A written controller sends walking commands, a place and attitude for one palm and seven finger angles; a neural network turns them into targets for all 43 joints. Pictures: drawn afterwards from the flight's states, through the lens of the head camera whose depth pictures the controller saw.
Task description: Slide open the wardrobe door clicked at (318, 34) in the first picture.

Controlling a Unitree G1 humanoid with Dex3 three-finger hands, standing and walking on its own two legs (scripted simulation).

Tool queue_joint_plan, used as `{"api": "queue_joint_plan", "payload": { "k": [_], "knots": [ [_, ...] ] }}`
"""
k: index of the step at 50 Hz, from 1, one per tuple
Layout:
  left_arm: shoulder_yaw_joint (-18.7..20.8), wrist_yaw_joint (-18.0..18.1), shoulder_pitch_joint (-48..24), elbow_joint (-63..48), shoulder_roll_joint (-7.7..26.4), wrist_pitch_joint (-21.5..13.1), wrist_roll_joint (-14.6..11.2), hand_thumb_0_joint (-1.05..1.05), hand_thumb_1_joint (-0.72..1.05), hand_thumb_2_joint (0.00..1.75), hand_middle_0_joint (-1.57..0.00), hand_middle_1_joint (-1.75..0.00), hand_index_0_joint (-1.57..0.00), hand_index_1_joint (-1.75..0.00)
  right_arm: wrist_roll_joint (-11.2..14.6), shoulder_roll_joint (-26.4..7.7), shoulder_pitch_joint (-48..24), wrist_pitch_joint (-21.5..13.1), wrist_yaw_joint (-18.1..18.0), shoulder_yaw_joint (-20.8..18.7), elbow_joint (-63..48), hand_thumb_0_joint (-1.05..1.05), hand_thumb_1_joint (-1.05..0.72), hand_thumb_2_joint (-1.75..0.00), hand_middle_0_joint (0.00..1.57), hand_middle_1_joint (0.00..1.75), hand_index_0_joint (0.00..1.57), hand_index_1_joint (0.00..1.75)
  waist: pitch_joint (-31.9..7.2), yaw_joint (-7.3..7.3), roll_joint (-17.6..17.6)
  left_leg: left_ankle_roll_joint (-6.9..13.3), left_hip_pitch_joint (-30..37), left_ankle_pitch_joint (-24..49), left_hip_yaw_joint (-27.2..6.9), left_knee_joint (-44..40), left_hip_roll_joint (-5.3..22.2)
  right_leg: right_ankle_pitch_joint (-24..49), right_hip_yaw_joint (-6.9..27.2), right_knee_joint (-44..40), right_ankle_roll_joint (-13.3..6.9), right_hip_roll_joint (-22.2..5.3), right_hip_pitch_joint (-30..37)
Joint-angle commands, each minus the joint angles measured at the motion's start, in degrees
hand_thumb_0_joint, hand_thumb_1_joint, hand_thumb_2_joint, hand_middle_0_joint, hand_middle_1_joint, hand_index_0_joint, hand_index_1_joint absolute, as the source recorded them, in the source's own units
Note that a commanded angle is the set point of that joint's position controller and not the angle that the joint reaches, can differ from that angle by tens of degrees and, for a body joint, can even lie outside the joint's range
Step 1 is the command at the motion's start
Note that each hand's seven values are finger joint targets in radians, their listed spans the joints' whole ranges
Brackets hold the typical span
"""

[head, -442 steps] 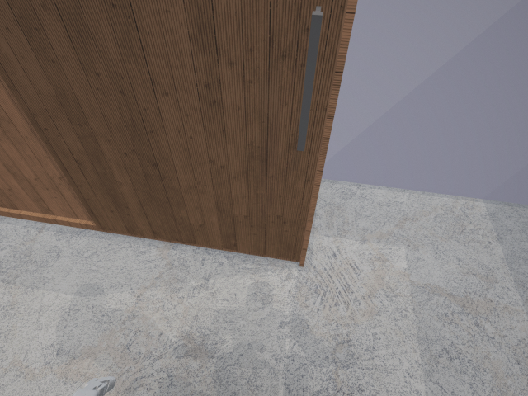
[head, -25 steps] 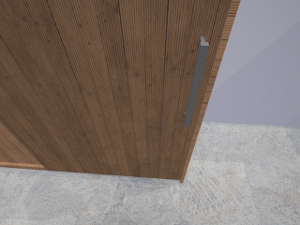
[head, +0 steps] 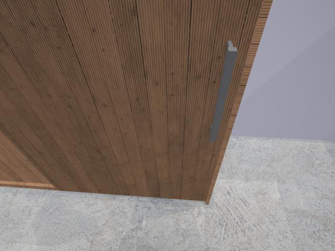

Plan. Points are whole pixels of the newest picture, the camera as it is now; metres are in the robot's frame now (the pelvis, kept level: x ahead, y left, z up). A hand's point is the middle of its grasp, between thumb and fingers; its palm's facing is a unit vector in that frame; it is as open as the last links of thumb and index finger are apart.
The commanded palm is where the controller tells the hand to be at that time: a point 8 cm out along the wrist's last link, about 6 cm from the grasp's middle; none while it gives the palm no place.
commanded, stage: look again from close up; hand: right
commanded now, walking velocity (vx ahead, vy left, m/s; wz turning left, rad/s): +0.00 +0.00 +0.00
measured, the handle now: (219, 99) +0.51 -0.13 +0.09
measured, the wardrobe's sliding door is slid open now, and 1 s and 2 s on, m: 0.00 0.00 0.00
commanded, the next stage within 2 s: raise the hand with hooked fingers in 0.66 s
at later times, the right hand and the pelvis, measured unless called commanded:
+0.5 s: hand out of the picture -0.02 -0.16 -0.18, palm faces +0.01 +0.99 -0.16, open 7.4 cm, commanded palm none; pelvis +0.00 +0.01 +0.00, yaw +0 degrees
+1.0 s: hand (247, 215) +0.21 -0.16 +0.00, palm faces +0.21 +0.97 -0.10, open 7.7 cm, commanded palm +0.12 -0.21 -0.04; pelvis -0.01 +0.02 -0.02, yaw -1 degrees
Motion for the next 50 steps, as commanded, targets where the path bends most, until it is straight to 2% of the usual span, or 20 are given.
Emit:
{"api": "queue_joint_plan", "payload": {
  "k": [1, 7, 20, 22, 27, 31, 37, 38, 39, 40, 41, 42, 43, 44, 45, 46, 47, 48, 49, 50],
  "knots": [
    [1.06, 0.14, 2.61, -1.75, 6.26, -0.89, -0.05, 0.0, 0.9, 0.9, -0.2, -0.3, -0.2, -0.3, 0.28, -5.24, 4.71, -0.36, -0.26, -1.24, -1.03, 0.0, -0.9, -0.9, 0.2, 0.3, 0.2, 0.3, 3.48, 0.31, -2.78, 2.31, -2.9, 0.42, -5.53, -5.28, 5.14, -3.34, 8.19, -7.12, 1.11, -6.94, -1.47],
    [1.15, 0.1, 2.8, -1.53, 6.22, -0.74, 0.01, 0.0, 0.9, 0.9, -0.2, -0.3, -0.2, -0.3, 0.25, -5.19, 4.49, -0.35, -0.16, -1.4, -1.13, 0.0, -0.9, -0.9, 0.2, 0.3, 0.2, 0.3, 3.91, 0.24, -2.41, 2.41, -2.86, -0.26, -5.38, -5.56, 5.02, -5.72, 8.42, -7.96, 1.18, -7.11, -2.15],
    [1.21, 0.12, 3.31, -0.99, 5.82, -0.84, -0.07, 0.0, 0.9, 0.9, -0.2, -0.3, -0.2, -0.3, 0.29, -5.15, 5.03, -0.62, -0.19, -1.48, -0.96, 0.0, -0.9, -0.9, 0.2, 0.3, 0.2, 0.3, 2.32, 0.21, -1.33, 2.48, -2.51, 1.03, -5.86, -5.97, 5.29, -2.57, 7.55, -7.02, 1.16, -7.1, -0.31],
    [1.21, 0.11, 3.1, -0.84, 5.73, -0.64, -0.08, 0.0, 0.9, 0.9, -0.2, -0.3, -0.2, -0.3, 0.31, -5.08, 5.14, -0.58, -0.15, -1.44, -0.9, 0.0, -0.9, -0.9, 0.2, 0.3, 0.2, 0.3, 3.58, 0.31, -1.44, 2.47, -3.69, -0.73, -6.07, -6.5, 5.23, -4.33, 7.46, -7.21, 1.35, -6.97, -0.6],
    [1.19, 0.13, 3.43, -0.71, 5.69, -0.65, 0.02, 0.0, 0.9, 0.9, -0.2, -0.3, -0.2, -0.3, 0.26, -4.88, 5.22, -0.52, -0.16, -1.51, -0.75, 0.0, -0.9, -0.9, 0.2, 0.3, 0.2, 0.3, 3.6, 0.31, -2.3, 2.51, -3.49, -0.54, -5.91, -6.08, 4.9, -5.26, 7.95, -7.99, 1.32, -7.22, -0.94],
    [1.2, 0.17, 3.49, -0.71, 5.46, -0.77, -0.03, 0.0, 0.9, 0.9, -0.2, -0.3, -0.2, -0.3, 0.26, -4.82, 5.36, -0.65, -0.17, -1.52, -0.65, 0.0, -0.9, -0.9, 0.2, 0.3, 0.2, 0.3, 2.9, 0.26, -1.8, 2.52, -3.15, 0.69, -5.97, -6.16, 5.07, -3.19, 7.35, -7.25, 1.34, -7.17, -0.19],
    [1.15, 0.2, 3.38, -0.57, 5.38, -0.63, 0.01, 0.0, 0.9, 0.9, -0.2, -0.3, -0.2, -0.3, 0.31, -4.67, 5.19, -0.65, -0.13, -1.47, -0.49, 0.0, -0.9, -0.9, 0.2, 0.3, 0.2, 0.3, 4.18, 0.38, -1.54, 2.6, -4.33, -0.82, -6.32, -6.7, 4.99, -3.92, 7.28, -7.3, 1.49, -7.0, -0.24],
    [1.74, -0.41, 0.21, -7.33, 11.65, -1.29, 0.7, 0.0, 0.9, 0.9, -0.2, -0.3, -0.2, -0.3, -1.03, -13.48, 2.09, -1.55, -0.02, -1.26, -4.57, 0.0, -0.9, -0.9, 0.2, 0.3, 0.2, 0.3, 8.24, 1.97, -3.95, 3.0, -6.41, 1.44, -4.61, -4.78, 3.93, 2.9, 7.27, -4.73, 2.67, -4.99, 0.86],
    [0.98, 2.48, -0.44, -25.8, 16.24, -9.97, -2.08, 0.0, 0.9, 0.9, -0.2, -0.3, -0.2, -0.3, 11.26, -20.33, -41.23, -11.95, -2.11, -10.25, -88.82, 0.0, -0.88, -0.89, 0.2, 0.32, 0.2, 0.32, -26.16, 7.64, -15.37, 1.38, -4.22, 2.08, -0.31, 0.98, -1.86, 2.51, 2.2, -2.83, 1.53, -1.84, 15.63],
    [-0.92, 3.87, -2.74, -24.46, 12.29, -15.86, -3.02, 0.0, 0.9, 0.9, -0.2, -0.3, -0.2, -0.3, 9.01, -15.29, -15.42, -8.02, -4.89, -6.4, -79.01, 0.0, -0.85, -0.88, 0.2, 0.33, 0.2, 0.33, -23.95, 2.43, -17.86, 2.86, -8.12, -4.31, 1.08, 6.92, -1.23, -5.96, 4.83, -7.85, 3.41, -4.86, 17.35],
    [-0.75, 3.56, -5.79, -18.96, 12.1, -16.59, -2.18, 0.0, 0.9, 0.9, -0.2, -0.3, -0.2, -0.3, 8.38, -5.06, -7.46, -4.67, -6.6, -2.54, -58.56, 0.0, -0.83, -0.87, 0.21, 0.34, 0.21, 0.34, -9.08, 2.53, -10.58, 2.9, -12.81, -6.13, 1.59, 7.42, -1.04, -14.37, 5.99, -9.37, 3.68, -5.31, 5.41],
    [0.42, 2.88, -4.49, -22.22, 11.88, -16.93, -3.46, 0.0, 0.9, 0.9, -0.2, -0.3, -0.2, -0.3, 9.97, 1.06, 1.55, -1.88, -6.13, 2.44, -61.82, 0.0, -0.81, -0.86, 0.21, 0.36, 0.21, 0.36, -3.32, 2.32, -7.38, 3.09, -12.16, -6.97, 3.17, 5.26, -0.76, -17.44, 7.14, -7.95, 2.7, -4.84, -0.1],
    [0.38, 3.51, -4.75, -24.91, 12.2, -17.78, -4.48, 0.0, 0.9, 0.9, -0.2, -0.3, -0.2, -0.3, 10.83, 3.36, 3.71, -0.45, -5.7, 3.64, -62.9, 0.0, -0.78, -0.85, 0.21, 0.37, 0.21, 0.37, 1.98, 2.84, -3.22, 2.65, -13.15, -8.09, 3.46, 4.33, -0.61, -19.2, 7.09, -6.0, 2.21, -4.15, -5.21],
    [0.73, 3.66, -4.43, -27.11, 13.65, -19.66, -3.94, 0.0, 0.9, 0.9, -0.2, -0.3, -0.2, -0.3, 11.27, -0.51, -0.61, -3.69, -5.29, 1.83, -69.8, 0.0, -0.76, -0.84, 0.21, 0.39, 0.21, 0.39, 0.69, 3.8, -0.73, 1.91, -13.29, -11.13, 2.61, 3.34, 0.04, -18.95, 7.19, -2.72, 1.93, -3.49, -4.86],
    [1.45, 3.59, -3.79, -27.13, 13.4, -20.9, -2.98, 0.0, 0.9, 0.9, -0.2, -0.3, -0.2, -0.3, 10.45, -2.67, 2.02, -6.49, -4.95, -0.39, -69.74, 0.0, -0.74, -0.83, 0.21, 0.4, 0.21, 0.4, -0.68, 3.29, 1.46, 1.7, -15.05, -13.17, 2.31, 3.86, -0.11, -18.36, 7.04, 0.26, 1.85, -2.68, -5.37],
    [2.1, 3.14, -3.99, -27.93, 13.67, -21.57, -1.98, 0.0, 0.9, 0.9, -0.2, -0.3, -0.2, -0.3, 9.93, -2.54, 1.57, -8.77, -4.34, -0.32, -68.75, 0.0, -0.71, -0.82, 0.21, 0.42, 0.21, 0.42, -0.44, 3.94, 5.08, 1.39, -18.6, -14.41, 2.42, 5.57, -0.19, -18.16, 7.45, 3.31, 1.76, -2.25, -7.92],
    [3.02, 2.49, -4.24, -28.24, 13.13, -21.77, -1.35, 0.0, 0.9, 0.9, -0.2, -0.3, -0.2, -0.3, 10.33, -1.16, 4.67, -11.17, -2.82, -1.66, -63.67, 0.0, -0.69, -0.81, 0.22, 0.43, 0.22, 0.43, -0.22, 2.64, 8.36, 1.37, -21.51, -16.22, 2.75, 7.86, -0.4, -18.03, 7.49, 6.3, 2.1, -2.27, -11.1],
    [3.48, 1.52, -4.39, -29.75, 12.69, -21.91, -1.3, 0.0, 0.9, 0.9, -0.2, -0.3, -0.2, -0.3, 11.09, 0.11, 11.39, -13.95, -0.46, -2.45, -58.49, 0.0, -0.67, -0.8, 0.22, 0.45, 0.22, 0.45, 0.21, 0.56, 9.16, 1.79, -22.36, -17.02, 2.61, 9.39, -0.44, -16.05, 6.6, 8.86, 2.37, -1.78, -14.28],
    [3.97, 0.64, -5.3, -30.36, 12.36, -21.98, -1.01, 0.0, 0.9, 0.9, -0.2, -0.3, -0.2, -0.3, 12.54, -0.09, 15.55, -17.49, 2.26, -4.51, -55.51, 0.0, -0.64, -0.79, 0.22, 0.47, 0.22, 0.47, -0.86, -0.99, 11.68, 1.81, -24.9, -18.08, 2.59, 12.03, -0.22, -14.45, 5.53, 12.7, 2.82, -1.78, -17.62],
    [4.52, -0.23, -6.47, -31.4, 12.61, -21.67, -0.64, 0.0, 0.9, 0.9, -0.2, -0.3, -0.2, -0.3, 14.07, -0.91, 19.04, -21.15, 5.68, -6.42, -54.18, 0.0, -0.62, -0.78, 0.22, 0.48, 0.22, 0.48, -1.19, -2.2, 12.45, 2.08, -26.74, -18.43, 2.08, 14.38, -0.21, -13.43, 4.52, 16.19, 3.22, -1.52, -20.98]
  ]
}}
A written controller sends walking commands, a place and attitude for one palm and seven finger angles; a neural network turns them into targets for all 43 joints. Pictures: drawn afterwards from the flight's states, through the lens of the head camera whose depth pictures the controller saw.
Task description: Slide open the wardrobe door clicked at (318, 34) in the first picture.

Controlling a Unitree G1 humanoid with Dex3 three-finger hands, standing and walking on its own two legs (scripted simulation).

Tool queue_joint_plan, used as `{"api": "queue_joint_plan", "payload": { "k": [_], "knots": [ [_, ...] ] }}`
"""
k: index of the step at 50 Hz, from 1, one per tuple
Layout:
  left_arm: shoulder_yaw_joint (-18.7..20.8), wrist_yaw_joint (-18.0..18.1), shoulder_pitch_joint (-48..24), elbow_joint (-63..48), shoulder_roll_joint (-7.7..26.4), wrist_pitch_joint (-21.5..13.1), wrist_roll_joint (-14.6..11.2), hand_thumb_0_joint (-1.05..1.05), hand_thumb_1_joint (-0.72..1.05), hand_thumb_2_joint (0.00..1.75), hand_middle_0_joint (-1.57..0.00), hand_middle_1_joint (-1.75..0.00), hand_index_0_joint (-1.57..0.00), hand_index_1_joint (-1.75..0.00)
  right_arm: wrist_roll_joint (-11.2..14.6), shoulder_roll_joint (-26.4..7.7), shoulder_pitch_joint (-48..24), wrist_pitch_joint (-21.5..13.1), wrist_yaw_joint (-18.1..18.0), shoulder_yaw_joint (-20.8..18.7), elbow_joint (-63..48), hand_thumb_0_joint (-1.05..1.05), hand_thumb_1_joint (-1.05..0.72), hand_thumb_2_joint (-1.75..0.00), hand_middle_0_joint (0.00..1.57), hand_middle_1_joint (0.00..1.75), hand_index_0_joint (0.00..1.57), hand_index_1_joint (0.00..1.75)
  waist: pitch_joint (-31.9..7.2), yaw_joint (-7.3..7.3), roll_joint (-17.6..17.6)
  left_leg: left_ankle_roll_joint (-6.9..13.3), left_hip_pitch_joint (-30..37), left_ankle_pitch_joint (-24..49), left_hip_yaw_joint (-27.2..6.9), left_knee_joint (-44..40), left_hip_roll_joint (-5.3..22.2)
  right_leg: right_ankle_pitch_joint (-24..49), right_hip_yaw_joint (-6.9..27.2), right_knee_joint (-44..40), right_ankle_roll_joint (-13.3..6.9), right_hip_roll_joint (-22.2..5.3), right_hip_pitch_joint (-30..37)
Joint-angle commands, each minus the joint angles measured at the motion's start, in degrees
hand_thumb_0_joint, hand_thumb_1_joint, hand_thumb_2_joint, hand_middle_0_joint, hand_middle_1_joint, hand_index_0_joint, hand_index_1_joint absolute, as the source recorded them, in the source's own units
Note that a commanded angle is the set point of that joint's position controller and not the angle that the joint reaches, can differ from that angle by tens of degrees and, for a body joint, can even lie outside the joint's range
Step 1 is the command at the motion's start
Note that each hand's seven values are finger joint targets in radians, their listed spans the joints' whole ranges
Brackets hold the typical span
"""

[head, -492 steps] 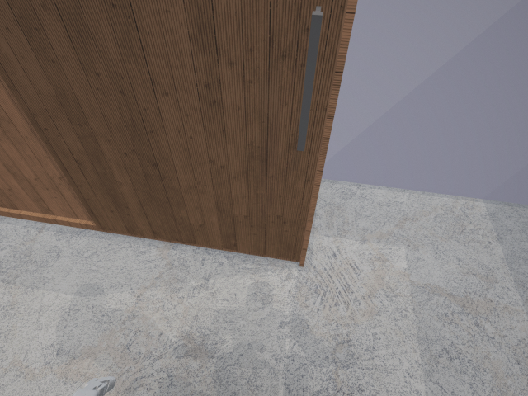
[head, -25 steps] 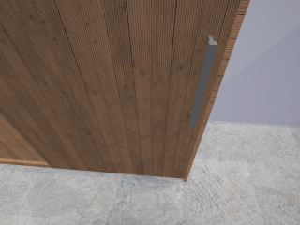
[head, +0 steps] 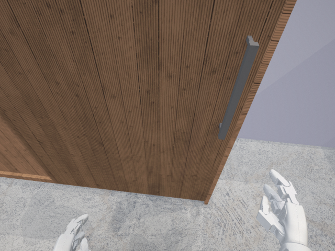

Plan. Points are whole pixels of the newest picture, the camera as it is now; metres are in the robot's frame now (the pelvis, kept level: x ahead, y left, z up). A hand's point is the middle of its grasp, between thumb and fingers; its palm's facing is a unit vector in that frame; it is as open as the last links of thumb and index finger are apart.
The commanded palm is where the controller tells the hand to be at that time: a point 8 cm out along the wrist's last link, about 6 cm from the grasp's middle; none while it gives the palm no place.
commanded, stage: raise the hand with hooked fingers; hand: right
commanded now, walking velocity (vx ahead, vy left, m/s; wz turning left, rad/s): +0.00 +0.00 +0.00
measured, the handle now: (233, 95) +0.53 -0.13 +0.11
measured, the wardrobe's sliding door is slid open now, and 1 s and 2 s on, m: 0.00 0.00 0.00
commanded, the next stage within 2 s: move the hooked fingers beside the handle in 1.86 s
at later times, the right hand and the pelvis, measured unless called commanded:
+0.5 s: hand (259, 216) +0.22 -0.17 +0.03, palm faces -0.05 +0.99 -0.09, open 10.5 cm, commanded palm +0.18 -0.25 +0.05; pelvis +0.01 +0.04 -0.04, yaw -1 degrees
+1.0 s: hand (310, 186) +0.26 -0.25 +0.11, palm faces +0.12 +0.99 -0.07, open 13.4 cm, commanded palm +0.23 -0.30 +0.11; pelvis +0.02 +0.00 -0.01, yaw +0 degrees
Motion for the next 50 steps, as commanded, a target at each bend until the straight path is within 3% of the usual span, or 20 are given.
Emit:
{"api": "queue_joint_plan", "payload": {
  "k": [1, 2, 3, 4, 7, 9, 11, 13, 16, 18, 21, 24, 26, 28, 30, 33, 37, 43, 47, 50],
  "knots": [
    [4.33, -2.82, -7.16, -11.77, 6.53, -3.38, 1.09, 0.0, 0.9, 0.9, -0.2, -0.3, -0.2, -0.3, 4.88, 0.81, 18.4, -14.49, 11.95, -4.42, 4.33, 0.0, -0.6, -0.77, 0.22, 0.5, 0.22, 0.5, 0.97, -5.72, 13.42, 0.96, -14.04, -8.88, -0.4, 0.96, -0.49, -6.64, 2.55, 6.82, 2.0, -1.07, -11.29],
    [4.73, -3.43, -8.36, -13.65, 7.16, -2.91, 1.45, 0.0, 0.9, 0.9, -0.2, -0.3, -0.2, -0.3, 5.82, -1.16, 18.16, -17.75, 15.83, -6.36, 3.02, 0.0, -0.57, -0.76, 0.22, 0.51, 0.22, 0.51, -1.55, -5.87, 11.93, 1.11, -13.02, -4.17, -1.89, 3.76, -0.05, -4.77, 1.89, 10.08, 2.14, -0.52, -13.46],
    [5.42, -3.85, -8.42, -15.27, 7.1, -2.19, 0.95, 0.0, 0.9, 0.9, -0.2, -0.3, -0.2, -0.3, 5.01, -6.52, 20.93, -18.74, 17.9, -12.17, 2.87, 0.0, -0.55, -0.75, 0.22, 0.53, 0.22, 0.53, -4.55, -7.96, 7.17, 1.63, -10.12, 0.64, -3.71, 5.92, 0.27, -2.22, 1.0, 11.51, 2.1, -0.15, -14.36],
    [5.41, -3.82, -10.18, -17.99, 7.05, -1.3, 0.84, 0.0, 0.9, 0.9, -0.2, -0.3, -0.2, -0.3, 4.59, -8.08, 21.58, -17.62, 19.05, -12.9, -1.29, 0.0, -0.53, -0.74, 0.23, 0.54, 0.23, 0.54, -7.16, -9.38, 1.38, 1.67, -8.51, 2.81, -4.12, 7.07, 0.26, -1.15, -0.41, 11.58, 1.66, 0.44, -14.32],
    [5.0, -2.91, -10.71, -21.96, 5.91, 1.01, 0.58, 0.0, 0.9, 0.9, -0.2, -0.3, -0.2, -0.3, 4.84, -11.22, 13.78, -13.18, 17.35, -14.73, -16.42, 0.0, -0.46, -0.71, 0.23, 0.58, 0.23, 0.58, -11.47, -8.38, -8.63, 1.25, -8.61, 3.94, -4.42, 7.98, -0.57, -0.1, -0.61, 11.87, 0.61, 0.36, -10.75],
    [4.91, -2.12, -8.99, -21.89, 5.38, 1.57, 0.67, 0.0, 0.9, 0.9, -0.2, -0.3, -0.2, -0.3, 6.13, -11.59, 7.16, -13.95, 14.66, -16.12, -25.26, 0.0, -0.41, -0.69, 0.24, 0.62, 0.24, 0.62, -11.94, -5.37, -6.91, -0.06, -10.83, 3.26, -6.49, 6.69, -0.8, -0.38, 1.33, 14.1, 0.05, -0.57, -10.63],
    [4.33, -1.34, -7.31, -20.19, 5.04, 0.84, 0.88, 0.0, 0.9, 0.9, -0.2, -0.3, -0.2, -0.3, 7.11, -11.17, 1.34, -18.67, 13.49, -15.58, -32.74, 0.0, -0.36, -0.67, 0.24, 0.64, 0.24, 0.64, -13.0, -2.85, -7.18, -0.56, -12.32, 7.2, -6.78, 7.1, -1.08, 1.88, 3.05, 16.41, -0.12, -1.09, -9.02],
    [3.79, -0.53, -6.02, -17.37, 5.48, -0.68, 0.97, 0.0, 0.9, 0.9, -0.2, -0.3, -0.2, -0.3, 8.28, -9.06, -4.34, -23.44, 15.31, -11.3, -35.32, 0.0, -0.32, -0.65, 0.24, 0.68, 0.24, 0.68, -11.99, 0.89, -4.99, -1.17, -15.84, 9.58, -6.99, 7.66, -1.47, 2.37, 4.41, 19.47, -0.41, -1.56, -9.01],
    [3.3, 0.72, -4.96, -14.26, 6.68, -2.54, 0.23, 0.0, 0.9, 0.9, -0.2, -0.3, -0.2, -0.3, 9.32, -8.11, -3.78, -23.83, 20.88, -8.37, -26.45, 0.0, -0.25, -0.62, 0.25, 0.72, 0.25, 0.72, -8.6, 2.86, -0.59, -2.25, -17.26, 8.03, -7.75, 6.09, -1.12, -0.78, 5.27, 20.44, -0.34, -2.18, -11.32],
    [2.87, 1.7, -5.21, -13.63, 7.22, -2.88, -0.77, 0.0, 0.9, 0.9, -0.2, -0.3, -0.2, -0.3, 9.82, -9.33, -2.05, -19.34, 25.13, -9.16, -19.27, 0.0, -0.2, -0.6, 0.25, 0.75, 0.25, 0.75, -6.88, 2.31, 1.44, -3.79, -15.55, 5.17, -10.63, 2.85, -0.06, -2.67, 4.84, 20.34, -0.33, -1.92, -13.39],
    [2.92, 2.88, -6.01, -15.46, 7.7, -1.03, -2.0, 0.0, 0.9, 0.9, -0.2, -0.3, -0.2, -0.3, 10.27, -16.03, 1.73, -7.54, 28.85, -16.64, -13.49, 0.0, -0.13, -0.57, 0.25, 0.8, 0.25, 0.8, -12.07, -1.87, 6.31, -5.66, -5.99, 4.1, -13.97, -1.44, 2.6, -2.48, 4.13, 16.53, -0.07, -1.47, -12.81],
    [2.36, 3.76, -8.17, -17.02, 6.05, 0.43, -2.22, 0.0, 0.9, 0.9, -0.2, -0.3, -0.2, -0.3, 13.0, -17.97, 4.36, 0.49, 27.8, -24.15, -14.81, 0.0, -0.06, -0.54, 0.26, 0.84, 0.26, 0.84, -15.9, -5.97, 4.53, -6.62, 2.14, 14.14, -13.71, -1.49, 3.97, 1.51, 4.08, 13.19, 0.54, -0.99, -9.46],
    [2.11, 3.95, -8.45, -16.82, 5.11, 0.34, -1.8, 0.0, 0.9, 0.9, -0.2, -0.3, -0.2, -0.3, 14.69, -18.68, 2.06, 0.58, 24.52, -28.31, -18.47, 0.0, -0.01, -0.52, 0.26, 0.87, 0.26, 0.87, -16.12, -6.53, 5.15, -6.9, 4.51, 20.85, -12.55, -1.41, 3.98, 3.53, 4.3, 11.6, 1.15, -1.11, -7.98],
    [2.21, 3.64, -7.64, -16.2, 4.71, -0.66, -1.34, 0.0, 0.9, 0.9, -0.2, -0.3, -0.2, -0.3, 15.05, -17.72, 0.97, -2.54, 21.22, -28.9, -22.28, 0.0, 0.03, -0.5, 0.27, 0.9, 0.27, 0.9, -15.57, -6.53, 3.32, -5.59, 5.28, 26.53, -9.59, -0.26, 2.72, 6.84, 4.43, 9.77, 1.45, -1.28, -5.67],
    [2.42, 2.94, -5.97, -14.69, 4.97, -1.42, -1.15, 0.0, 0.9, 0.9, -0.2, -0.3, -0.2, -0.3, 14.28, -14.81, 1.88, -6.18, 20.08, -25.89, -20.75, 0.0, 0.08, -0.48, 0.27, 0.93, 0.27, 0.93, -11.93, -5.13, 2.74, -5.14, 2.23, 28.41, -7.93, 0.15, 1.7, 8.45, 3.97, 8.34, 1.65, -1.36, -3.72],
    [2.56, 2.42, -5.12, -13.77, 6.61, -2.29, -1.05, 0.0, 0.9, 0.9, -0.2, -0.3, -0.2, -0.3, 12.59, -12.57, -0.34, -9.01, 21.56, -20.37, -17.56, 0.0, 0.15, -0.45, 0.27, 0.98, 0.27, 0.98, -6.37, -3.01, 2.11, -4.92, -3.28, 20.62, -6.77, -0.68, 0.42, 6.68, 4.06, 7.34, 1.07, -1.43, -2.7],
    [2.78, 3.27, -5.37, -14.44, 8.36, -2.99, -2.15, 0.0, 0.9, 0.9, -0.2, -0.3, -0.2, -0.3, 12.69, -15.37, -3.6, -6.1, 25.1, -19.15, -16.26, 0.0, 0.24, -0.41, 0.28, 1.03, 0.28, 1.03, -6.79, -3.12, -0.82, -3.12, -4.22, 7.7, -5.75, -4.03, -0.51, 2.79, 3.72, 4.56, 0.45, -1.52, -0.22],
    [2.07, 4.74, -6.37, -14.01, 8.25, -3.08, -1.66, 0.0, 0.9, 0.9, -0.2, -0.3, -0.2, -0.3, 12.91, -22.5, -12.42, -4.69, 21.57, -26.16, -22.5, 0.0, 0.38, -0.35, 0.29, 1.12, 0.29, 1.12, -11.53, -5.16, -4.23, -0.74, 0.14, 7.61, -1.82, -4.58, -1.94, 5.57, 4.41, 0.15, 0.41, -1.92, 6.12],
    [1.17, 4.26, -7.1, -13.59, 7.76, -2.86, -1.92, 0.0, 0.9, 0.9, -0.2, -0.3, -0.2, -0.3, 12.63, -19.6, -14.61, -3.57, 20.44, -23.8, -20.79, 0.0, 0.48, -0.31, 0.3, 1.18, 0.3, 1.18, -8.86, -4.62, -7.87, -0.15, -0.03, 9.79, 0.57, -4.82, -2.8, 7.49, 5.06, -2.53, 1.2, -2.24, 9.27],
    [0.63, 4.19, -7.31, -13.66, 8.02, -2.36, -2.42, 0.0, 0.9, 0.9, -0.2, -0.3, -0.2, -0.3, 12.07, -18.94, -16.23, 1.06, 22.09, -21.28, -16.37, 0.0, 0.5, -0.3, 0.3, 1.2, 0.3, 1.2, -5.64, -4.56, -7.79, -0.17, 0.45, 8.99, 0.75, -6.79, -2.91, 5.88, 5.42, -4.66, 1.34, -2.44, 9.3]
  ]
}}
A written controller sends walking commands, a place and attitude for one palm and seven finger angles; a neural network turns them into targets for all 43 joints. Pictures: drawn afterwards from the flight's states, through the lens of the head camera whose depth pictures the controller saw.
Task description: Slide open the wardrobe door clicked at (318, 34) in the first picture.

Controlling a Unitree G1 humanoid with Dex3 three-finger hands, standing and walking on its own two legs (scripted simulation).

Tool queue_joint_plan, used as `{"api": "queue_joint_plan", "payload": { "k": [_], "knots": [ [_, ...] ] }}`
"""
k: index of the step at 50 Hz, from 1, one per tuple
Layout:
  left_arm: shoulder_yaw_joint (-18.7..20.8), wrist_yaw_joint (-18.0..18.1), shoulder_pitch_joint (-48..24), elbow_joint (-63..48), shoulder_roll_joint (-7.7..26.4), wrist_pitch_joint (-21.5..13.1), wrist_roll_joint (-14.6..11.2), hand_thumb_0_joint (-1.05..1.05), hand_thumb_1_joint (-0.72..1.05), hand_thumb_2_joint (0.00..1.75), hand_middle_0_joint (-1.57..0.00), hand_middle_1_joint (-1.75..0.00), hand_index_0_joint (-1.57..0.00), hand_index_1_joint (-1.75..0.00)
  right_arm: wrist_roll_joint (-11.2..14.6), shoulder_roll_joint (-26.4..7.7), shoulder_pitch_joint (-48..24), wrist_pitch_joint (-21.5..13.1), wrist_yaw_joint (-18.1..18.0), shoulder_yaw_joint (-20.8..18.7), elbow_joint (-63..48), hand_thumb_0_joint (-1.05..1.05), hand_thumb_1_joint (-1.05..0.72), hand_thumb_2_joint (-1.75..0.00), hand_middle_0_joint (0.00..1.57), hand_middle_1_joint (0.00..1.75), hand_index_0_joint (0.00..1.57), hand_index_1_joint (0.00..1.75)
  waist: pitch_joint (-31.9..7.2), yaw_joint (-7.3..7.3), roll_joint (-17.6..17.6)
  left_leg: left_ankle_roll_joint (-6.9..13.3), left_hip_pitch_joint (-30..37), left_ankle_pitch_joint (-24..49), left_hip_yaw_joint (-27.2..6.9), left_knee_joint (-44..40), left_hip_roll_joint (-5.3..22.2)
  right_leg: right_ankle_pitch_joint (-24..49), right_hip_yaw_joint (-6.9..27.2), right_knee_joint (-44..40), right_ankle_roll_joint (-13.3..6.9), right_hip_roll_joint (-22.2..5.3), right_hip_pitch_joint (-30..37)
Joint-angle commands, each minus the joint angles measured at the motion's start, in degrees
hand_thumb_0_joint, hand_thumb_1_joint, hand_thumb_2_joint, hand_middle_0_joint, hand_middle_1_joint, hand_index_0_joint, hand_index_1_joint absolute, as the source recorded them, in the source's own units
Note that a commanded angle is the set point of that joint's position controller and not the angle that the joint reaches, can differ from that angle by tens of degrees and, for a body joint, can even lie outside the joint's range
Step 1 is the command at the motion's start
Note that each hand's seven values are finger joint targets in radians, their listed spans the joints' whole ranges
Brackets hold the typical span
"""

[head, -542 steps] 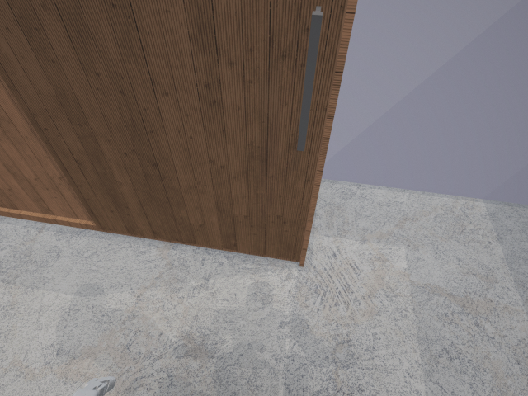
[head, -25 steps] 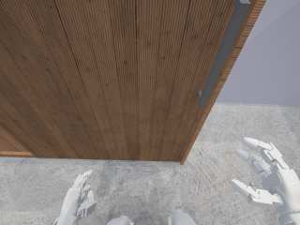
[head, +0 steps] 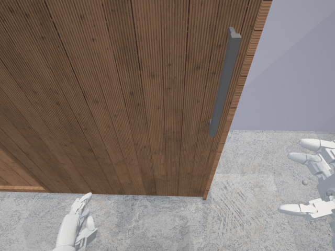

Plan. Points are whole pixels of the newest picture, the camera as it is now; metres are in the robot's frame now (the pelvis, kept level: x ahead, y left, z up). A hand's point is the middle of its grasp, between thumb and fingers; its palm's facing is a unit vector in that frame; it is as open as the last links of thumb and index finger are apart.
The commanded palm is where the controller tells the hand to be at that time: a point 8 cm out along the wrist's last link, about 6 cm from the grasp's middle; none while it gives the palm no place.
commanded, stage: raise the hand with hooked fingers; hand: right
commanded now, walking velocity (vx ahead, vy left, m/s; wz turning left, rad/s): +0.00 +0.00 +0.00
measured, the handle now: (220, 91) +0.51 -0.13 +0.12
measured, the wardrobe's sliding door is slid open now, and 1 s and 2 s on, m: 0.00 0.00 0.00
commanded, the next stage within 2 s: move the hooked fingers beside the handle in 0.86 s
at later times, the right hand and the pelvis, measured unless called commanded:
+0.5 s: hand (322, 153) +0.28 -0.28 +0.15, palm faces +0.09 +0.99 -0.04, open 14.0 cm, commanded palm +0.24 -0.32 +0.16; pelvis +0.00 +0.00 +0.02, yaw +0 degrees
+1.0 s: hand (301, 150) +0.28 -0.24 +0.16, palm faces +0.11 +0.99 -0.04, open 14.0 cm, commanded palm +0.25 -0.29 +0.16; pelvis +0.00 +0.03 +0.02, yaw +1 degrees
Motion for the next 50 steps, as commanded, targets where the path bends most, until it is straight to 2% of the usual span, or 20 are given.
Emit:
{"api": "queue_joint_plan", "payload": {
  "k": [1, 5, 7, 9, 13, 16, 18, 22, 26, 28, 29, 32, 33, 37, 38, 39, 40, 44, 48, 50],
  "knots": [
    [2.02, 0.54, -4.26, -8.06, 8.74, -2.4, -0.92, 0.0, 0.9, 0.9, -0.2, -0.3, -0.2, -0.3, 0.76, -10.37, -9.76, 2.12, 1.71, -3.44, -6.8, 0.0, 0.5, -0.3, 0.3, 1.2, 0.3, 1.2, -4.9, -0.03, -5.83, -0.55, -0.66, 10.35, -0.14, -8.24, -0.81, 9.5, 4.27, -11.37, 0.91, -0.59, 9.92],
    [1.41, 1.61, -5.55, -8.8, 8.89, -1.25, -1.47, 0.0, 0.9, 0.9, -0.2, -0.3, -0.2, -0.3, 0.73, -13.44, -18.08, 8.21, 3.78, -4.76, -5.02, 0.0, 0.5, -0.3, 0.3, 1.2, 0.3, 1.2, -5.12, -0.24, -3.98, -0.6, 1.13, 8.57, -0.55, -11.0, -0.71, 7.54, 4.51, -13.67, 0.53, -0.57, 11.69],
    [1.05, 2.03, -6.23, -8.91, 8.85, -1.02, -1.32, 0.0, 0.9, 0.9, -0.2, -0.3, -0.2, -0.3, 0.73, -15.29, -23.16, 8.83, 3.83, -6.2, -6.49, 0.0, 0.5, -0.3, 0.3, 1.2, 0.3, 1.2, -7.37, -0.26, -3.22, -0.46, 2.42, 9.06, -0.3, -11.52, -0.83, 8.61, 5.21, -14.54, 0.62, -0.74, 14.08],
    [0.78, 2.15, -6.92, -8.68, 8.47, -1.11, -1.08, 0.0, 0.9, 0.9, -0.2, -0.3, -0.2, -0.3, 0.48, -17.06, -27.91, 8.08, 3.13, -7.6, -8.96, 0.0, 0.5, -0.3, 0.3, 1.2, 0.3, 1.2, -9.76, -0.33, -6.53, -0.12, 3.59, 9.67, -0.5, -12.16, -0.69, 9.68, 5.18, -15.18, 0.8, -0.76, 16.85],
    [0.45, 2.16, -6.86, -7.45, 8.55, -0.94, -0.88, 0.0, 0.9, 0.9, -0.2, -0.3, -0.2, -0.3, 0.27, -18.14, -29.45, 7.25, 3.0, -8.75, -5.7, 0.0, 0.5, -0.3, 0.3, 1.2, 0.3, 1.2, -9.67, -0.43, -6.61, 0.13, 5.25, 11.12, -0.54, -13.65, -0.92, 11.04, 5.19, -16.18, 0.89, -0.7, 18.72],
    [0.3, 2.15, -7.31, -7.42, 8.55, -0.17, -1.4, 0.0, 0.9, 0.9, -0.2, -0.3, -0.2, -0.3, -0.17, -17.98, -30.24, 10.01, 4.32, -7.55, -1.44, 0.0, 0.5, -0.3, 0.3, 1.2, 0.3, 1.2, -6.85, -0.42, -7.87, 0.11, 5.56, 11.21, -0.55, -15.0, -0.61, 10.46, 5.05, -17.63, 1.02, -0.59, 17.94],
    [0.32, 2.24, -7.57, -7.42, 8.9, 0.4, -1.76, 0.0, 0.9, 0.9, -0.2, -0.3, -0.2, -0.3, -0.44, -18.89, -30.79, 12.52, 5.05, -7.66, 1.54, 0.0, 0.5, -0.3, 0.3, 1.2, 0.3, 1.2, -5.76, -0.56, -7.04, 0.27, 6.34, 10.85, -0.73, -16.04, -0.54, 9.77, 4.73, -18.02, 0.78, -0.42, 17.04],
    [0.76, 1.72, -7.36, -8.83, 8.83, 1.36, -2.29, 0.0, 0.9, 0.9, -0.2, -0.3, -0.2, -0.3, 0.22, -16.51, -27.41, 16.07, 6.38, -6.13, 4.05, 0.0, 0.5, -0.3, 0.3, 1.2, 0.3, 1.2, -6.08, -0.5, -3.23, -0.22, 6.39, 12.85, -0.77, -16.57, -0.4, 11.53, 4.14, -17.77, 0.47, -0.16, 16.95],
    [1.3, 1.37, -8.03, -9.56, 8.81, 1.54, -1.86, 0.0, 0.9, 0.9, -0.2, -0.3, -0.2, -0.3, 1.01, -18.77, -29.87, 13.59, 5.53, -8.98, -1.65, 0.0, 0.5, -0.3, 0.3, 1.2, 0.3, 1.2, -10.56, -0.74, -3.37, -0.29, 8.33, 16.21, -1.57, -15.95, -0.21, 15.01, 3.17, -16.62, 0.26, -0.09, 19.2],
    [1.58, 1.34, -8.0, -9.17, 8.98, 1.35, -1.49, 0.0, 0.9, 0.9, -0.2, -0.3, -0.2, -0.3, 0.76, -21.68, -31.2, 11.06, 4.12, -11.5, -5.07, 0.0, 0.5, -0.3, 0.3, 1.2, 0.3, 1.2, -12.2, -0.91, -4.2, -0.26, 9.4, 17.62, -2.39, -15.66, -0.11, 16.38, 2.45, -15.61, 0.06, -0.06, 19.82],
    [1.43, 1.29, -7.85, -9.33, 8.6, 1.26, -1.33, 0.0, 0.9, 0.9, -0.2, -0.3, -0.2, -0.3, 0.35, -21.51, -32.2, 9.87, 3.48, -11.59, -6.71, 0.0, 0.5, -0.3, 0.3, 1.2, 0.3, 1.2, -12.81, -1.03, -5.74, -0.2, 9.55, 17.76, -2.09, -15.52, -0.16, 16.88, 2.53, -16.24, 0.12, -0.05, 20.3],
    [1.48, 1.28, -7.16, -8.31, 8.45, 1.24, -1.17, 0.0, 0.9, 0.9, -0.2, -0.3, -0.2, -0.3, -0.07, -19.84, -29.99, 8.25, 2.39, -11.1, -4.58, 0.0, 0.5, -0.3, 0.3, 1.2, 0.3, 1.2, -10.18, -0.65, -7.48, -0.3, 8.62, 18.14, -2.18, -15.69, -0.25, 16.59, 1.86, -16.35, 0.19, 0.18, 20.0],
    [1.62, 1.26, -6.87, -7.83, 8.71, 1.3, -1.2, 0.0, 0.9, 0.9, -0.2, -0.3, -0.2, -0.3, -0.35, -19.96, -29.34, 8.44, 2.23, -10.98, -3.46, 0.0, 0.5, -0.3, 0.3, 1.2, 0.3, 1.2, -9.34, -0.53, -6.11, -0.43, 8.69, 17.94, -2.37, -15.84, -0.15, 16.02, 1.5, -15.95, 0.04, 0.05, 19.08],
    [1.66, 1.54, -7.39, -8.0, 8.59, 1.77, -1.9, 0.0, 0.9, 0.9, -0.2, -0.3, -0.2, -0.3, -0.4, -17.04, -27.88, 11.78, 3.61, -7.74, 0.88, 0.0, 0.5, -0.3, 0.3, 1.2, 0.3, 1.2, -5.57, -0.01, -6.76, -1.11, 7.01, 16.37, -3.27, -16.8, 0.42, 13.08, 0.91, -16.14, 0.02, 0.34, 17.08],
    [1.83, 1.58, -7.35, -7.9, 8.96, 1.8, -1.99, 0.0, 0.9, 0.9, -0.2, -0.3, -0.2, -0.3, -0.21, -17.49, -27.71, 12.47, 3.84, -8.04, 1.48, 0.0, 0.5, -0.3, 0.3, 1.2, 0.3, 1.2, -5.37, 0.06, -3.71, -1.43, 7.55, 16.64, -4.13, -16.92, 0.77, 12.89, 0.83, -15.29, -0.14, 0.24, 16.24],
    [1.81, 1.55, -7.55, -8.23, 8.78, 1.93, -2.17, 0.0, 0.9, 0.9, -0.2, -0.3, -0.2, -0.3, -0.23, -17.27, -28.13, 13.13, 4.18, -7.66, 1.15, 0.0, 0.5, -0.3, 0.3, 1.2, 0.3, 1.2, -6.26, 0.08, -4.12, -1.62, 7.57, 16.8, -4.09, -16.86, 0.84, 12.92, 0.76, -15.42, -0.21, 0.33, 16.38],
    [1.77, 1.61, -7.67, -8.53, 8.79, 1.99, -2.15, 0.0, 0.9, 0.9, -0.2, -0.3, -0.2, -0.3, -0.01, -17.44, -28.65, 13.5, 4.25, -7.88, 1.09, 0.0, 0.5, -0.3, 0.3, 1.2, 0.3, 1.2, -6.25, 0.07, -2.51, -1.75, 7.73, 17.13, -4.02, -16.74, 0.79, 13.12, 1.0, -15.39, -0.24, 0.35, 16.22],
    [2.03, 1.61, -7.73, -8.82, 8.65, 1.99, -1.88, 0.0, 0.9, 0.9, -0.2, -0.3, -0.2, -0.3, 0.54, -19.51, -30.22, 12.26, 3.99, -10.29, -2.26, 0.0, 0.5, -0.3, 0.3, 1.2, 0.3, 1.2, -10.91, -0.29, -1.63, -2.6, 9.75, 21.5, -5.14, -15.71, 1.4, 15.52, 0.61, -13.98, -0.35, 0.41, 17.12],
    [2.07, 1.44, -7.3, -8.34, 8.67, 1.98, -1.71, 0.0, 0.9, 0.9, -0.2, -0.3, -0.2, -0.3, 0.71, -19.44, -28.86, 10.26, 3.34, -11.25, -0.9, 0.0, 0.5, -0.3, 0.3, 1.2, 0.3, 1.2, -9.79, -0.16, -0.38, -3.6, 9.16, 22.32, -6.44, -15.49, 1.71, 14.74, 0.32, -13.04, -0.34, 0.44, 16.08],
    [1.91, 1.49, -7.35, -7.82, 8.52, 2.33, -1.85, 0.0, 0.9, 0.9, -0.2, -0.3, -0.2, -0.3, 0.19, -19.1, -30.7, 10.72, 3.27, -10.63, 1.73, 0.0, 0.5, -0.3, 0.3, 1.2, 0.3, 1.2, -7.71, 0.24, -1.37, -3.63, 8.17, 20.97, -7.01, -15.81, 2.12, 13.36, 0.27, -13.22, -0.25, 0.51, 14.74]
  ]
}}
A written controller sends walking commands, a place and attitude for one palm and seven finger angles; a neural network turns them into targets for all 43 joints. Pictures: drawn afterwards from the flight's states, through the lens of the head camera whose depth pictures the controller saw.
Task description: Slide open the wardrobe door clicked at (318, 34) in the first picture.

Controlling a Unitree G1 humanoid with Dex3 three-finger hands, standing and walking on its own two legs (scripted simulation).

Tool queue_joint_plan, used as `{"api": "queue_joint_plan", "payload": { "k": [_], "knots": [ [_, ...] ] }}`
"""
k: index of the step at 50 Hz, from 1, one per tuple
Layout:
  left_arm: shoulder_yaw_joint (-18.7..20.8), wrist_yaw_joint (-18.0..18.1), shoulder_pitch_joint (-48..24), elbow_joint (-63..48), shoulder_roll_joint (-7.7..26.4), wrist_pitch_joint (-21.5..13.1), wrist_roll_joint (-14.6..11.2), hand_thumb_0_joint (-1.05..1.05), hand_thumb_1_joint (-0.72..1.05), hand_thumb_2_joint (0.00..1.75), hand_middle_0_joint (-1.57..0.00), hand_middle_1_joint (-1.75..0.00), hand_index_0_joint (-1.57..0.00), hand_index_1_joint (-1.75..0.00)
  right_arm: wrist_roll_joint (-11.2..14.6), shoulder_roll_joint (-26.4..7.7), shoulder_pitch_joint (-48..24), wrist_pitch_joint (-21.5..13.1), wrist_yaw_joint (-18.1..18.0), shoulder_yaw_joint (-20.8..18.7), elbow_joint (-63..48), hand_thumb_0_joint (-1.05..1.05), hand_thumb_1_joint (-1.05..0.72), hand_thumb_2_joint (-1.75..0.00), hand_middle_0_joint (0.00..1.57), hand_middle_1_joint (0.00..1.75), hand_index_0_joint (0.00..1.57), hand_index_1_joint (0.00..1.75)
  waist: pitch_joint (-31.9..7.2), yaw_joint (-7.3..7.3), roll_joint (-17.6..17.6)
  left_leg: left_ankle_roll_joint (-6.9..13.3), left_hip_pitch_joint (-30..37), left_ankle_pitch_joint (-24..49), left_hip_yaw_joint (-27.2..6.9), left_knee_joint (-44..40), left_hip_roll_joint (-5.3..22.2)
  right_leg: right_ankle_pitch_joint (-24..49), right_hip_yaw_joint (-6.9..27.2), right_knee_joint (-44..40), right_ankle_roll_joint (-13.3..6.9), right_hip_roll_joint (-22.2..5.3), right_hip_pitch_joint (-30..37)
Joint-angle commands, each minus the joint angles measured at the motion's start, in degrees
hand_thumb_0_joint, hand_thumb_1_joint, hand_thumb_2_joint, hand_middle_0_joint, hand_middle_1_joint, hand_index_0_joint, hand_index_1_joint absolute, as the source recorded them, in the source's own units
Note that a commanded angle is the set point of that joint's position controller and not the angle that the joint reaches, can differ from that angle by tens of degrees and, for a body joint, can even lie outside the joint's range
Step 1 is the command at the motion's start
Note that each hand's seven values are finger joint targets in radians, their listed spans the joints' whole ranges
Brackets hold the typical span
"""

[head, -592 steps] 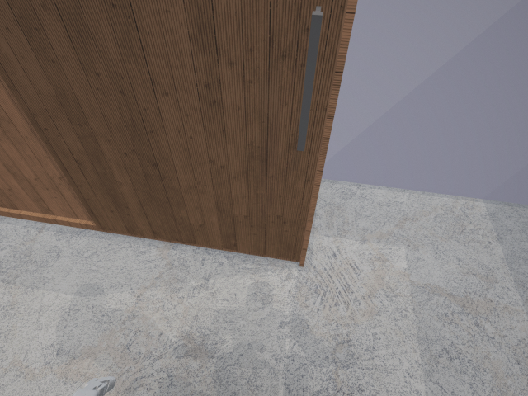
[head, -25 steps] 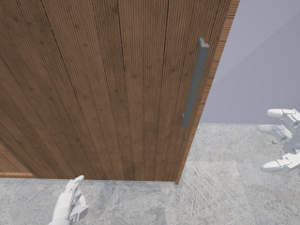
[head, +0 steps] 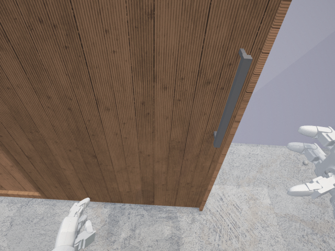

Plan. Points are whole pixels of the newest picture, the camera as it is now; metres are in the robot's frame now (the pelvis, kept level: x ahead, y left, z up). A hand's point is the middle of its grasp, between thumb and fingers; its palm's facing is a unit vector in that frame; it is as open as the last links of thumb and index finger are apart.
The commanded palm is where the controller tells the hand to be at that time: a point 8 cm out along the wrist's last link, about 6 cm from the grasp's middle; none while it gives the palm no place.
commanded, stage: move the hooked fingers beside the handle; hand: right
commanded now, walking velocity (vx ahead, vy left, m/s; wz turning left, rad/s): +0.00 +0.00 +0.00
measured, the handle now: (227, 105) +0.50 -0.17 +0.10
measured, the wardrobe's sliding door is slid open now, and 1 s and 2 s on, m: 0.00 0.00 0.00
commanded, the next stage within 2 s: none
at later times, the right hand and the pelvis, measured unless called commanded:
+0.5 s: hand (288, 144) +0.33 -0.26 +0.13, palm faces +0.09 +1.00 -0.01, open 14.0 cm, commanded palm +0.30 -0.31 +0.14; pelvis +0.00 -0.02 +0.00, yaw +1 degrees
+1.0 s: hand (271, 127) +0.38 -0.24 +0.13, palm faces +0.10 +1.00 +0.00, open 14.0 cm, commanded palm +0.36 -0.29 +0.13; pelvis +0.01 -0.02 +0.00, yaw +1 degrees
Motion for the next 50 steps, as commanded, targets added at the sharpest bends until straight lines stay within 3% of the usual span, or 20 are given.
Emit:
{"api": "queue_joint_plan", "payload": {
  "k": [1, 2, 4, 7, 9, 10, 14, 15, 20, 24, 26, 28, 29, 32, 37, 43, 46, 49, 50],
  "knots": [
    [3.01, 0.48, -6.41, -8.42, 7.64, -3.0, -0.26, 0.0, 0.9, 0.9, -0.2, -0.3, -0.2, -0.3, 0.82, -16.64, -16.93, -4.01, -0.66, -6.83, -9.05, 0.0, 0.5, -0.3, 0.3, 1.2, 0.3, 1.2, -7.98, 0.78, -0.14, -5.3, -1.49, 15.16, -6.74, -6.59, 3.42, 7.4, 0.62, -1.69, -1.98, 1.46, 4.11],
    [2.96, 0.51, -6.53, -8.46, 7.64, -2.92, -0.27, 0.0, 0.9, 0.9, -0.2, -0.3, -0.2, -0.3, 0.68, -15.6, -17.23, -3.6, -0.51, -5.77, -8.12, 0.0, 0.5, -0.3, 0.3, 1.2, 0.3, 1.2, -7.64, 0.99, 0.06, -5.41, -1.8, 14.56, -7.09, -6.77, 3.57, 6.81, 0.55, -1.52, -1.98, 1.54, 3.84],
    [3.1, 0.59, -6.37, -8.19, 7.89, -2.57, -0.44, 0.0, 0.9, 0.9, -0.2, -0.3, -0.2, -0.3, 0.29, -16.67, -19.36, -2.96, -0.28, -5.86, -6.68, 0.0, 0.5, -0.3, 0.3, 1.2, 0.3, 1.2, -7.91, 1.33, 0.1, -5.87, -1.88, 14.0, -8.28, -6.87, 4.2, 6.12, 0.61, -0.75, -1.86, 1.32, 2.85],
    [2.98, 0.77, -6.74, -8.67, 7.8, -2.49, -0.51, 0.0, 0.9, 0.9, -0.2, -0.3, -0.2, -0.3, 0.03, -15.64, -23.41, -3.15, 0.04, -3.64, -6.38, 0.0, 0.5, -0.3, 0.3, 1.2, 0.3, 1.2, -7.81, 1.59, -0.98, -4.92, -2.9, 11.32, -7.29, -6.86, 3.5, 5.67, 0.93, -1.21, -1.88, 1.5, 3.34],
    [3.11, 1.04, -6.57, -8.15, 7.97, -2.53, -0.42, 0.0, 0.9, 0.9, -0.2, -0.3, -0.2, -0.3, -0.27, -16.7, -26.69, -3.94, -0.32, -3.68, -6.39, 0.0, 0.5, -0.3, 0.3, 1.2, 0.3, 1.2, -9.1, 1.97, -0.7, -4.61, -2.91, 11.06, -7.24, -6.68, 3.45, 6.04, 1.1, -0.98, -1.98, 1.27, 3.67],
    [3.05, 1.03, -6.63, -8.27, 7.75, -2.71, -0.43, 0.0, 0.9, 0.9, -0.2, -0.3, -0.2, -0.3, -0.2, -15.22, -27.91, -4.55, -0.35, -2.33, -6.43, 0.0, 0.5, -0.3, 0.3, 1.2, 0.3, 1.2, -9.32, 2.2, -1.5, -4.33, -3.37, 10.68, -6.98, -6.63, 3.22, 6.04, 1.22, -1.21, -2.01, 1.34, 4.43],
    [3.28, 1.04, -5.67, -7.87, 8.04, -2.89, -0.3, 0.0, 0.9, 0.9, -0.2, -0.3, -0.2, -0.3, -0.69, -16.7, -28.33, -5.84, -1.31, -3.4, -4.78, 0.0, 0.5, -0.3, 0.3, 1.2, 0.3, 1.2, -11.73, 1.57, -1.15, -3.51, -2.66, 10.91, -5.51, -5.84, 2.67, 6.6, 1.31, -1.84, -2.12, 1.3, 5.03],
    [3.17, 0.98, -5.87, -8.11, 7.72, -2.93, -0.27, 0.0, 0.9, 0.9, -0.2, -0.3, -0.2, -0.3, -0.88, -14.62, -28.68, -5.83, -1.43, -1.56, -4.92, 0.0, 0.5, -0.3, 0.3, 1.2, 0.3, 1.2, -11.92, 1.67, -2.12, -3.32, -3.02, 11.01, -5.2, -5.72, 2.57, 6.64, 1.19, -2.13, -2.12, 1.39, 5.69],
    [3.25, 0.54, -4.71, -8.13, 8.06, -2.32, -0.31, 0.0, 0.9, 0.9, -0.2, -0.3, -0.2, -0.3, -1.95, -15.06, -26.4, -3.47, -3.22, -2.47, -0.29, 0.0, 0.5, -0.3, 0.3, 1.2, 0.3, 1.2, -11.42, 0.95, 0.1, -2.75, -3.27, 10.34, -3.42, -5.63, 2.0, 6.24, 1.58, -3.48, -2.06, 1.19, 4.69],
    [3.37, 0.32, -4.53, -8.58, 7.77, -1.77, -0.16, 0.0, 0.9, 0.9, -0.2, -0.3, -0.2, -0.3, -2.91, -14.37, -30.25, -3.31, -4.7, -1.42, -3.05, 0.0, 0.5, -0.3, 0.3, 1.2, 0.3, 1.2, -13.24, 1.08, -1.52, -2.38, -2.76, 12.25, -2.9, -5.36, 1.67, 8.43, 1.46, -3.74, -2.01, 1.01, 6.34],
    [3.29, 0.22, -4.16, -8.46, 7.6, -1.65, 0.0, 0.0, 0.9, 0.9, -0.2, -0.3, -0.2, -0.3, -3.16, -13.03, -31.66, -4.15, -5.27, -0.25, -4.24, 0.0, 0.5, -0.3, 0.3, 1.2, 0.3, 1.2, -13.27, 1.49, -3.28, -2.01, -3.24, 12.58, -2.39, -5.23, 1.26, 9.36, 1.78, -4.12, -1.8, 0.84, 7.73],
    [3.21, 0.27, -3.51, -7.51, 7.84, -1.41, 0.09, 0.0, 0.9, 0.9, -0.2, -0.3, -0.2, -0.3, -3.55, -12.52, -34.4, -4.97, -5.72, 1.01, -3.59, 0.0, 0.5, -0.3, 0.3, 1.2, 0.3, 1.2, -12.09, 2.62, -2.03, -1.96, -4.2, 12.07, -2.17, -5.54, 0.98, 9.24, 1.84, -3.86, -1.89, 0.61, 7.94],
    [3.34, 0.34, -3.49, -7.37, 7.75, -1.41, 0.11, 0.0, 0.9, 0.9, -0.2, -0.3, -0.2, -0.3, -3.79, -12.97, -35.61, -5.08, -5.97, 0.65, -2.95, 0.0, 0.5, -0.3, 0.3, 1.2, 0.3, 1.2, -12.19, 2.52, -2.72, -1.93, -4.49, 11.62, -2.37, -5.62, 1.05, 8.79, 2.0, -4.12, -1.84, 0.56, 7.79],
    [3.31, 0.47, -2.77, -6.51, 7.71, -1.02, 0.05, 0.0, 0.9, 0.9, -0.2, -0.3, -0.2, -0.3, -4.41, -10.57, -38.07, -5.09, -6.08, 3.3, -0.19, 0.0, 0.5, -0.3, 0.3, 1.2, 0.3, 1.2, -11.23, 3.46, -2.58, -1.75, -5.68, 10.54, -1.82, -5.79, 0.87, 8.11, 2.57, -4.56, -1.6, 0.44, 8.33],
    [3.71, 0.22, -2.02, -6.36, 7.71, -0.29, 0.11, 0.0, 0.9, 0.9, -0.2, -0.3, -0.2, -0.3, -5.05, -9.07, -38.01, -3.94, -6.6, 4.67, 1.44, 0.0, 0.5, -0.3, 0.3, 1.2, 0.3, 1.2, -15.28, 2.96, -1.98, -1.56, -3.94, 14.16, -1.6, -5.18, 0.99, 12.14, 2.63, -4.07, -1.48, 0.51, 10.16],
    [3.94, -0.57, -1.63, -6.77, 7.72, 0.86, 0.48, 0.0, 0.9, 0.9, -0.2, -0.3, -0.2, -0.3, -5.65, -10.83, -36.87, -4.23, -8.87, 2.15, 0.72, 0.0, 0.5, -0.3, 0.3, 1.2, 0.3, 1.2, -17.28, 1.72, -0.46, -1.53, -1.27, 19.34, -1.57, -4.33, 0.97, 18.04, 2.08, -3.36, -1.41, 0.26, 10.29],
    [3.83, -0.73, -1.6, -6.44, 7.45, 1.59, 0.42, 0.0, 0.9, 0.9, -0.2, -0.3, -0.2, -0.3, -6.16, -10.33, -38.77, -4.42, -9.74, 2.47, 2.41, 0.0, 0.5, -0.3, 0.3, 1.2, 0.3, 1.2, -14.75, 2.65, 0.11, -1.8, -2.32, 19.3, -1.79, -4.76, 1.04, 16.47, 1.52, -3.59, -1.57, 0.4, 9.22],
    [4.02, -0.58, -1.18, -5.89, 7.77, 2.36, 0.38, 0.0, 0.9, 0.9, -0.2, -0.3, -0.2, -0.3, -6.6, -12.85, -40.6, -4.64, -9.83, 0.73, 5.34, 0.0, 0.5, -0.3, 0.3, 1.2, 0.3, 1.2, -13.33, 3.03, 0.81, -1.94, -2.46, 19.14, -2.37, -5.07, 1.21, 14.78, 0.86, -3.32, -1.9, 0.51, 7.47],
    [3.78, -0.57, -1.24, -5.94, 7.62, 2.54, 0.31, 0.0, 0.9, 0.9, -0.2, -0.3, -0.2, -0.3, -6.78, -11.12, -42.3, -4.58, -9.5, 2.85, 6.02, 0.0, 0.5, -0.3, 0.3, 1.2, 0.3, 1.2, -12.51, 3.68, -0.08, -2.03, -3.25, 18.48, -2.45, -5.19, 1.26, 13.73, 0.73, -3.39, -1.92, 0.73, 7.27]
  ]
}}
